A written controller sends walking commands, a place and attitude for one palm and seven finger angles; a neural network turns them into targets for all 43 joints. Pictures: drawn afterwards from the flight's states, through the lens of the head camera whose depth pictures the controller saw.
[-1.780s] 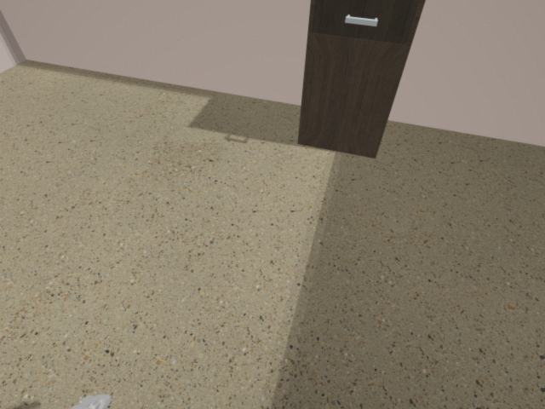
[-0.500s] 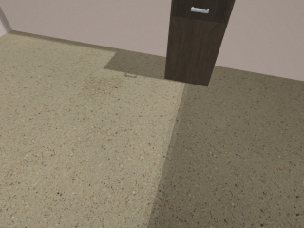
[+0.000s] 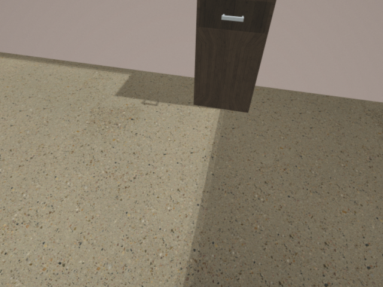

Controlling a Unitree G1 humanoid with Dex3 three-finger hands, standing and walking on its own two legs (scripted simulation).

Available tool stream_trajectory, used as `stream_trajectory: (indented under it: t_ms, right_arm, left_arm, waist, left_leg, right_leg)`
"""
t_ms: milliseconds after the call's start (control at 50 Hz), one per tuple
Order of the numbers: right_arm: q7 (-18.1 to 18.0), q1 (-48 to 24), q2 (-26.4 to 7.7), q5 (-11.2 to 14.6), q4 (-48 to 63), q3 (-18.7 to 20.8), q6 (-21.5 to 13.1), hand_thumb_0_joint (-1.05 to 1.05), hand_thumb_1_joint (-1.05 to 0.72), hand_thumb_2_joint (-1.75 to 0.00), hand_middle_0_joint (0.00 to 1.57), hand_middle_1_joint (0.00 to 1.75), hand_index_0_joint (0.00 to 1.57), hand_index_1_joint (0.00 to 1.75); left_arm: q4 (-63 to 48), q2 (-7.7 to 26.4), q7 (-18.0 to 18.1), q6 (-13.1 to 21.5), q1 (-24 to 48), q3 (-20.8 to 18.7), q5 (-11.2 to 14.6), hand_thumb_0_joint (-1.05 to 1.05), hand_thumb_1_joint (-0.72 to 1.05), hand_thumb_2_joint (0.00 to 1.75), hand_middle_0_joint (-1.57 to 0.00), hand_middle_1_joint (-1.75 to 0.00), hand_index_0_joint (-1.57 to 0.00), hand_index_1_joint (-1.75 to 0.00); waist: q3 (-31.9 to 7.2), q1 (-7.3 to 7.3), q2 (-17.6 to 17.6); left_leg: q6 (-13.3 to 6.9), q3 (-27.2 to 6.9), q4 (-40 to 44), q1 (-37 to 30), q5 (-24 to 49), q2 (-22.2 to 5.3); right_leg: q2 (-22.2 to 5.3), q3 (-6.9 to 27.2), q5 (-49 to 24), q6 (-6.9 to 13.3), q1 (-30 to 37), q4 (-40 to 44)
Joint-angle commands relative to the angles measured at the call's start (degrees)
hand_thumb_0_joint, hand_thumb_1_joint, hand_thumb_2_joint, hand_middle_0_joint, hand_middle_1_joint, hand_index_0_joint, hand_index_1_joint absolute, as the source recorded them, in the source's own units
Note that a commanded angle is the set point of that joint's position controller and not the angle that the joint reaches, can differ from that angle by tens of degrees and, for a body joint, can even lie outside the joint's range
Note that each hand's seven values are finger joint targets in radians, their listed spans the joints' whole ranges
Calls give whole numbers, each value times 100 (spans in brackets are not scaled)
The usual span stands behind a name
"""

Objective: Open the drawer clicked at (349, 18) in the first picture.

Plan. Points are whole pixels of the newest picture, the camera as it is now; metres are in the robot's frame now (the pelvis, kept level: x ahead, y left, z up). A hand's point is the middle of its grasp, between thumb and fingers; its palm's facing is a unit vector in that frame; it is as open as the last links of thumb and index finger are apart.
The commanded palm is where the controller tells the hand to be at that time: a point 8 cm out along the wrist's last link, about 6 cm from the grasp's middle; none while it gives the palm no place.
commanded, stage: walk to a spot facing it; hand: left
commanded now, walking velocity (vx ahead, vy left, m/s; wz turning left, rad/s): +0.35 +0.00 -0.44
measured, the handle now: (232, 17) +1.65 -0.14 -0.02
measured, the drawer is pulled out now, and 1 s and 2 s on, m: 0.00 0.00 0.00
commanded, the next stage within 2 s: turn to face it in 1.68 s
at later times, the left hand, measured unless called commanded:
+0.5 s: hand out of the picture +0.11 +0.12 -0.16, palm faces -0.06 -0.99 -0.16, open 7.4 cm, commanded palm none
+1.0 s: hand (173, 163) +0.54 +0.11 -0.16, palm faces -0.29 -0.94 -0.16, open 7.4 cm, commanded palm none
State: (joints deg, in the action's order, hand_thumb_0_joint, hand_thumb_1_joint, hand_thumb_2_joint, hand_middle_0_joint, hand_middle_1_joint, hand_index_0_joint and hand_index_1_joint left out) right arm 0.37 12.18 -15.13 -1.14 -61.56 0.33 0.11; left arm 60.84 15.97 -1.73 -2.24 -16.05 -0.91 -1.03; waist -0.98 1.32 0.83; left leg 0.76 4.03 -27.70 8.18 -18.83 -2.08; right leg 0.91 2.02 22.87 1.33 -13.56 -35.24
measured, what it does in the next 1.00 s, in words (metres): walks ahead, turning right: left foot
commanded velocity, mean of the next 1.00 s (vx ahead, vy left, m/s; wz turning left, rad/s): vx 0.37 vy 0.00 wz -0.24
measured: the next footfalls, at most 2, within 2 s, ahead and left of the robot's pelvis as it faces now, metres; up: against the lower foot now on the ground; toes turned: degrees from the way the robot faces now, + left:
left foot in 0.62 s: +0.40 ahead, +0.05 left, +0.00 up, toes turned -3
right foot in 1.16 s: +0.58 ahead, -0.24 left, +0.00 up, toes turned -31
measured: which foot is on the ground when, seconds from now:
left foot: down 0.00-0.12, up 0.14-0.60, down 0.62-1.00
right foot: down 0.00-0.62, up 0.64-1.00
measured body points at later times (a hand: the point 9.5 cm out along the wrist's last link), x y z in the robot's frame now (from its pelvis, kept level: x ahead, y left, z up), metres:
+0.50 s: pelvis +0.17 -0.04 +0.00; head +0.19 -0.04 +0.45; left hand +0.12 +0.18 -0.15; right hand +0.24 -0.28 -0.14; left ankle +0.31 +0.08 -0.68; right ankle +0.04 -0.11 -0.74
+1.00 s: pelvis +0.40 -0.04 +0.01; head +0.42 -0.03 +0.46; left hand +0.56 +0.16 -0.15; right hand +0.27 -0.24 -0.14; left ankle +0.36 +0.06 -0.74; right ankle +0.46 -0.21 -0.67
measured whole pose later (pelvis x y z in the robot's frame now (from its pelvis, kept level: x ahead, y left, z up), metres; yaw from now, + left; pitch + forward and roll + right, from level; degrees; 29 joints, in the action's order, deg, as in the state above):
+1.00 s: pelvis +0.40 -0.04 +0.01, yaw -19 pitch -1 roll +1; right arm -1.2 24.3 -8.9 -0.9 -64.7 2.4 -4.5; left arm 57.3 10.7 -1.7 -0.8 -9.8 -4.4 -1.8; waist 1.5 -0.9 2.4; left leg -2.1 15.9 -18.5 0.6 -17.4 -0.4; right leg -7.6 -3.1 6.4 -0.4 -35.3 -53.1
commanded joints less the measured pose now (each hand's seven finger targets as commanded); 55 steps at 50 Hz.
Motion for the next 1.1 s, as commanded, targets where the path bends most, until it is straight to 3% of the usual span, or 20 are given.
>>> stream_trajectory:
  t_ms: [0,40,80,100,120,140,200,280,400,480,520,560,580,600,620,680,740,860,1020,1080]
  right_arm:
    - [-121,509,-1244,-12,209,407,-242,0,-90,-90,20,30,20,30]
    - [-127,294,-1083,-35,271,388,-262,0,-90,-90,20,30,20,30]
    - [-118,-3,-877,-21,334,344,-256,0,-90,-90,20,30,20,30]
    - [-67,-85,-418,64,556,255,-274,0,-90,-90,20,30,20,30]
    - [-30,-566,-328,32,854,198,-347,0,-90,-90,20,30,20,30]
    - [-34,-561,-470,25,804,260,-372,0,-90,-90,20,30,20,30]
    - [1,-499,-226,-11,587,289,-346,0,-90,-90,20,30,20,30]
    - [53,-140,56,-21,490,313,-198,0,-90,-90,20,30,20,30]
    - [132,-802,223,9,797,309,-253,0,-90,-90,20,30,20,30]
    - [153,-1240,312,38,961,263,-323,0,-90,-90,20,30,20,30]
    - [113,-843,228,34,870,305,-373,0,-90,-90,20,30,20,30]
    - [-1,517,-20,-31,419,379,-420,0,-90,-90,20,30,20,30]
    - [-69,1366,-466,-83,210,490,-437,0,-90,-90,20,30,20,30]
    - [-95,1902,-1101,-120,110,642,-435,0,-90,-90,20,30,20,30]
    - [-103,1745,-989,-24,143,585,-376,0,-90,-90,20,30,20,30]
    - [-139,738,31,-19,279,331,-499,0,-90,-90,20,30,20,30]
    - [-154,668,271,-14,167,272,-587,0,-90,-90,20,30,20,30]
    - [-164,1008,130,23,60,298,-632,0,-90,-90,20,30,20,30]
    - [-176,1917,18,-54,-316,291,-550,0,-90,-90,20,30,20,30]
    - [-180,1858,-120,-54,-368,302,-506,0,-90,-90,20,30,20,30]
  left_arm:
    - [-826,410,-33,289,693,-206,-17,0,90,90,-20,-30,-20,-30]
    - [-740,238,-55,342,341,-237,-8,0,90,90,-20,-30,-20,-30]
    - [-278,241,-46,396,-1004,-303,-41,0,90,90,-20,-30,-20,-30]
    - [-39,946,64,492,-1749,-452,-93,0,90,90,-20,-30,-20,-30]
    - [62,1139,161,515,-2174,-474,14,0,90,90,-20,-30,-20,-30]
    - [27,1004,227,547,-2004,-450,39,0,90,90,-20,-30,-20,-30]
    - [-159,453,255,589,-1199,-324,-8,0,90,90,-20,-30,-20,-30]
    - [-77,190,260,686,-1141,-254,-21,0,90,90,-20,-30,-20,-30]
    - [192,-1,338,752,-1540,-214,-27,0,90,90,-20,-30,-20,-30]
    - [259,-17,376,709,-1558,-216,-38,0,90,90,-20,-30,-20,-30]
    - [237,125,381,713,-1377,-276,-46,0,90,90,-20,-30,-20,-30]
    - [211,149,376,721,-1285,-305,-5,0,90,90,-20,-30,-20,-30]
    - [167,-40,344,730,-1406,-311,46,0,90,90,-20,-30,-20,-30]
    - [105,-397,266,690,-1819,-259,106,0,90,90,-20,-30,-20,-30]
    - [-34,-294,282,703,-1456,-256,66,0,90,90,-20,-30,-20,-30]
    - [-111,-387,170,600,-598,-301,-39,0,90,90,-20,-30,-20,-30]
    - [-80,-636,112,362,-801,-296,-95,0,90,90,-20,-30,-20,-30]
    - [-400,-559,23,217,-73,-350,-111,0,90,90,-20,-30,-20,-30]
    - [-813,-552,-14,316,1408,-248,-64,0,90,90,-20,-30,-20,-30]
    - [-723,-453,7,387,1026,-273,-62,0,90,90,-20,-30,-20,-30]
  waist:
    - [784,-394,-991]
    - [679,-157,-926]
    - [190,470,-174]
    - [-38,690,1772]
    - [104,815,1950]
    - [240,662,1301]
    - [730,211,15]
    - [704,-106,291]
    - [778,63,465]
    - [936,175,609]
    - [741,-51,609]
    - [12,-630,425]
    - [-704,-922,-228]
    - [-1336,-828,-1835]
    - [-1087,-747,-1383]
    - [505,-345,-471]
    - [572,-6,-552]
    - [830,-18,-563]
    - [1021,-512,-582]
    - [695,-287,-729]
  left_leg:
    - [-1154,-1698,1489,-736,-353,-1960]
    - [-899,-943,979,-265,555,-1759]
    - [-395,23,-798,797,403,-1020]
    - [-39,613,-2655,2466,-671,-327]
    - [1,255,-3645,3286,-1489,-41]
    - [-67,-215,-3969,3389,-1056,-307]
    - [18,-308,-4017,3195,-249,-611]
    - [196,-89,-3565,3003,557,-572]
    - [168,93,-2509,3335,1079,-493]
    - [4,254,-1407,2510,1057,-313]
    - [-136,362,-999,1752,862,-107]
    - [-300,385,-373,-17,1171,112]
    - [-539,-503,-302,-1521,1392,-666]
    - [-1136,-2816,331,-2602,1291,-2370]
    - [-1340,-3495,1156,-2015,581,-2690]
    - [-913,-1794,1510,45,795,-1995]
    - [-793,-621,1648,762,954,-1632]
    - [-803,-4,2003,245,1167,-1480]
    - [-798,497,1599,-911,2735,-1611]
    - [-729,757,846,-1081,4172,-1653]
  right_leg:
    - [-365,-231,661,-57,-2074,-1039]
    - [-440,-431,435,-54,-1181,-455]
    - [-172,-611,-647,21,870,819]
    - [-1461,1584,-224,506,2028,1712]
    - [-2258,3276,-886,938,2056,2320]
    - [-2247,3101,-1035,1186,1966,2214]
    - [-1938,2267,-1216,1223,971,2222]
    - [-1404,1131,-2057,932,673,2367]
    - [-1192,794,-3217,858,1326,2293]
    - [-1189,713,-3810,743,1178,2189]
    - [-1217,598,-4700,716,1197,1667]
    - [-900,332,-5250,498,851,39]
    - [-565,172,-3875,334,-61,-1276]
    - [241,-324,358,125,-1417,-3317]
    - [108,90,843,204,-1792,-4186]
    - [-624,99,-446,93,-1991,-4235]
    - [-721,-33,-669,-2,-1580,-3722]
    - [-916,-222,-1590,-224,-2473,-2770]
    - [-671,-885,-1356,-43,-2253,-462]
    - [-324,-1146,-912,193,-1358,-68]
